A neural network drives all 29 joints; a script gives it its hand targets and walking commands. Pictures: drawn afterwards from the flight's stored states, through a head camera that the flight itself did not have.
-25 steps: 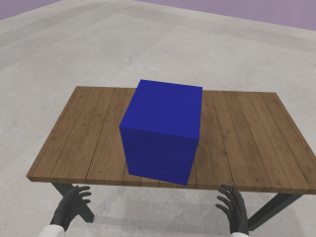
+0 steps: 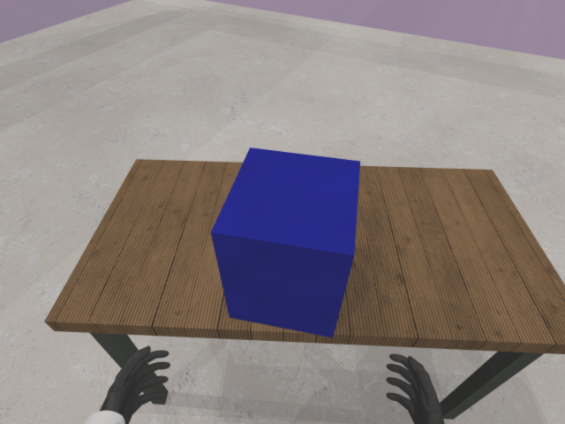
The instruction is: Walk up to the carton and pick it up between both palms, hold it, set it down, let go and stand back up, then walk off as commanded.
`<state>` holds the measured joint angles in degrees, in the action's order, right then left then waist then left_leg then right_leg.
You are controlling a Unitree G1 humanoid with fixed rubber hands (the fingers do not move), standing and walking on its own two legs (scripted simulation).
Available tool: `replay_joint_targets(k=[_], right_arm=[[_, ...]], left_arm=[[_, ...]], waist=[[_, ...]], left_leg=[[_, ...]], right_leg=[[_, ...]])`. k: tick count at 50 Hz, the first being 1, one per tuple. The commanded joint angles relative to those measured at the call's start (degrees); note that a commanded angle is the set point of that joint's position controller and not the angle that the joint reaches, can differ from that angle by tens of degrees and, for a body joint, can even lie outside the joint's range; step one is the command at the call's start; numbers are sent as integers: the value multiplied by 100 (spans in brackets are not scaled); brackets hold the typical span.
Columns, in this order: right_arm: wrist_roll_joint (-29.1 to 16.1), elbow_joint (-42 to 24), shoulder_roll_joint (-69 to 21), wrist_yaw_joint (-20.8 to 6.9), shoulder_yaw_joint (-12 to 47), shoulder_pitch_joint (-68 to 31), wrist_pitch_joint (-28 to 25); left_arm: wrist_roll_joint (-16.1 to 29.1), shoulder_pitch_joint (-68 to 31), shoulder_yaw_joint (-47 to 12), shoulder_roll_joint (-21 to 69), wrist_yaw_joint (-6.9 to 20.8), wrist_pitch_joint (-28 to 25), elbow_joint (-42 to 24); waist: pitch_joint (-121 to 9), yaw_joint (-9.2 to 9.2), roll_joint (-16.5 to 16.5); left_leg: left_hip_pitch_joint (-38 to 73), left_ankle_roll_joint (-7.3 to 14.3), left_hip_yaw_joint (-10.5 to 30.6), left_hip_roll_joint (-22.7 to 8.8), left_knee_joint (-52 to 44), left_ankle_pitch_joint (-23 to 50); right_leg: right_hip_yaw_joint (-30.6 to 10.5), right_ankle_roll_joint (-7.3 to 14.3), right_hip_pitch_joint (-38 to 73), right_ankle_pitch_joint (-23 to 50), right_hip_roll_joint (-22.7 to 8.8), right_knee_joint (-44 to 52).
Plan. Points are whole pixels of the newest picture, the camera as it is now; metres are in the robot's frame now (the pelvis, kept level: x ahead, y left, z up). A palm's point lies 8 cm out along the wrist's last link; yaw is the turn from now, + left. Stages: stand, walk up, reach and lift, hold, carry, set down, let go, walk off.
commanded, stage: set down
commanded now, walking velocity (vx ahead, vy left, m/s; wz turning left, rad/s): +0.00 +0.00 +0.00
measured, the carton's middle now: (291, 243) +0.44 +0.00 -0.01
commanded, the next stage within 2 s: let go in 0.66 s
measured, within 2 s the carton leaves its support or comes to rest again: neither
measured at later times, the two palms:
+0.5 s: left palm (136, 410) +0.17 +0.22 -0.07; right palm out of the picture +0.15 -0.20 -0.07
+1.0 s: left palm (141, 419) +0.17 +0.22 -0.07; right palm out of the picture +0.14 -0.21 -0.08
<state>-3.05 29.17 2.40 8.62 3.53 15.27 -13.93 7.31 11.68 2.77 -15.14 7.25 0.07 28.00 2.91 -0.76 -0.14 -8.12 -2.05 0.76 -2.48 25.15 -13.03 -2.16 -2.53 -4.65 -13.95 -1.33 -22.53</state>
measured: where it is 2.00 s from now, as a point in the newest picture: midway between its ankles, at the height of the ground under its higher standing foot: outside the picture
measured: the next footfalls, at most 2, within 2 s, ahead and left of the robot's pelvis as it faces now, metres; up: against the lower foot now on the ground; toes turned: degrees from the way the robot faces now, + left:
none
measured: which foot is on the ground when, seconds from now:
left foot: down 0.00-1.00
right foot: down 0.00-1.00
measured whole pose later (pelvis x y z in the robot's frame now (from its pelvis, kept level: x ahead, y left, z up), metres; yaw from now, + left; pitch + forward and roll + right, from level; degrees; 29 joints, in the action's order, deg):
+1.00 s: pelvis +0.01 -0.01 +0.00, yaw +0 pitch -4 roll +0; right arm -0.4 39.7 8.5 0.9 1.1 13.6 -12.8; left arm 0.7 11.8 2.8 -9.6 1.5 8.9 28.0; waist 3.8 -0.8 -0.1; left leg -7.1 -2.6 0.7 -2.5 23.5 -12.8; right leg -2.2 -2.2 -4.3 -14.5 -1.3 -22.4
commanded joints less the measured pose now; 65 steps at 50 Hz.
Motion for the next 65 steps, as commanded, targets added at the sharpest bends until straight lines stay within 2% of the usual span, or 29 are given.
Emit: replay_joint_targets(k=[1,2,3,4,13,14,15,16,17,19,25,26,28,29,32,34,35,38,40,42,46,51,55,56,58,59,61,63,65], right_arm=[[183,-773,691,-224,-455,-705,-224],[279,-460,752,-213,-521,-438,-149],[127,-677,663,-203,-398,-548,-151],[280,-413,916,-299,-572,-626,-152],[235,-552,855,-322,-436,-457,-188],[215,-308,939,-375,-496,-532,-157],[251,-69,1001,-404,-481,-403,-108],[202,-371,1007,-422,-453,-454,-166],[258,-175,1137,-456,-568,-549,-142],[305,-404,915,-429,-453,-510,-114],[232,-444,941,-480,-403,-449,-227],[297,84,1241,-579,-550,-403,-165],[323,198,1227,-595,-495,-504,-82],[393,172,1287,-573,-551,-446,-78],[277,-175,1154,-534,-380,-457,-192],[351,98,1325,-578,-589,-560,-207],[336,392,1392,-659,-650,-658,-212],[295,-122,1173,-680,-503,-706,-146],[396,364,1414,-777,-681,-787,-123],[414,280,1351,-773,-715,-932,-86],[431,566,1503,-850,-884,-1093,-82],[495,817,1609,-920,-942,-1046,-67],[457,742,1559,-946,-898,-1015,-124],[645,1080,2722,-811,-933,-333,476],[592,1096,2314,-759,-807,-563,807],[549,1018,2311,-800,-802,-568,914],[587,1111,2522,-812,-844,-715,948],[577,1258,2456,-835,-794,-457,979],[543,1340,2703,-914,-769,-638,1048]], left_arm=[[-249,-515,-47,-678,-243,-95,-916],[-330,-417,-1,-770,-200,-38,-738],[-216,-519,-6,-746,-213,-73,-921],[-333,-402,-57,-559,-276,80,-799],[-375,-371,119,-722,-301,15,-812],[-521,-354,64,-523,-367,122,-697],[-582,-237,40,-410,-337,176,-502],[-512,-261,38,-501,-360,148,-932],[-579,-305,-7,-329,-390,229,-550],[-471,-183,102,-512,-336,232,-412],[-548,-301,70,-514,-441,225,-810],[-785,-191,88,-272,-482,366,-584],[-686,-148,120,-247,-434,395,-267],[-686,-117,160,-365,-427,426,-384],[-652,-234,171,-445,-426,374,-425],[-640,-273,46,-241,-463,415,-535],[-752,-309,7,-122,-523,505,-445],[-638,-498,42,-323,-544,454,-517],[-680,-441,-52,-144,-579,586,-210],[-752,-571,-77,-115,-614,643,-208],[-848,-670,-115,-34,-736,657,-538],[-848,-472,-146,129,-741,808,-311],[-838,-544,-77,69,-770,737,-441],[-876,-256,516,-1424,-851,324,-295],[-822,-78,456,-1125,-829,133,-22],[-892,-122,528,-1390,-802,57,-17],[-938,-265,369,-1046,-767,-33,-48],[-985,-283,432,-1287,-830,-8,163],[-876,-36,282,-1292,-783,-88,248]], waist=[[-17,339,-394],[-38,153,-349],[-221,308,-287],[-113,261,-477],[-237,251,-120],[-112,313,-431],[0,158,-340],[-235,240,-308],[-3,264,-404],[-124,216,0],[-198,244,-161],[-118,255,-435],[-176,260,-52],[-319,140,-93],[-296,252,80],[-335,207,-7],[-280,219,-369],[-270,239,-118],[-105,118,-230],[-164,269,-35],[-245,223,-332],[-64,189,-180],[-182,140,-3],[-441,169,-268],[-646,272,-22],[-731,146,154],[-460,167,-218],[-236,29,169],[-288,246,48]], left_leg=[[1187,-138,-592,214,-660,1223],[1212,-145,-609,272,-592,1371],[1149,-129,-624,289,-574,1154],[1313,-241,-587,223,-622,1297],[1263,-130,-621,320,-515,1550],[1392,-179,-673,289,-588,1591],[1475,-211,-616,280,-548,1726],[1380,-187,-681,266,-560,1665],[1453,-255,-601,222,-576,1679],[1405,-153,-697,324,-531,1483],[1308,-139,-644,325,-475,1679],[1617,-300,-604,268,-502,1916],[1463,-232,-627,294,-525,1783],[1591,-197,-642,305,-472,1837],[1378,-156,-684,361,-429,1880],[1529,-230,-635,292,-441,1899],[1669,-313,-562,261,-423,2063],[1316,-162,-657,323,-459,1667],[1440,-203,-622,234,-527,1495],[1305,-158,-677,270,-587,1154],[1409,-191,-585,215,-612,1129],[1388,-239,-600,236,-569,1360],[1350,-182,-560,224,-557,1272],[134,169,106,-252,64,2134],[-205,307,85,-246,24,1629],[-206,218,-88,-177,-67,1471],[-453,299,-117,-57,-149,683],[-403,383,-20,-144,-165,491],[-342,414,40,-129,-224,584]], right_leg=[[443,394,-409,447,415,781],[449,322,-324,680,374,758],[405,314,-248,533,363,799],[529,351,-425,521,449,714],[438,235,-306,1024,349,701],[475,271,-428,1041,399,690],[521,249,-503,1143,420,669],[531,262,-274,812,451,766],[605,357,-544,826,461,700],[526,217,-359,913,373,762],[510,201,-366,1122,367,689],[630,262,-505,1122,477,653],[639,224,-388,1058,443,671],[537,208,-401,1148,389,687],[551,141,-230,1426,354,629],[670,188,-349,1296,460,574],[644,287,-575,1047,483,595],[557,267,-494,914,381,635],[659,319,-800,681,462,635],[651,300,-691,558,446,622],[635,365,-861,473,425,616],[700,331,-788,750,469,598],[601,303,-876,793,422,627],[-136,330,-378,1455,-309,-133],[-172,321,27,1233,-345,-45],[3,316,-76,1116,-295,-95],[-192,289,-82,893,-375,109],[-238,341,-227,768,-353,143],[-183,313,-295,697,-362,117]])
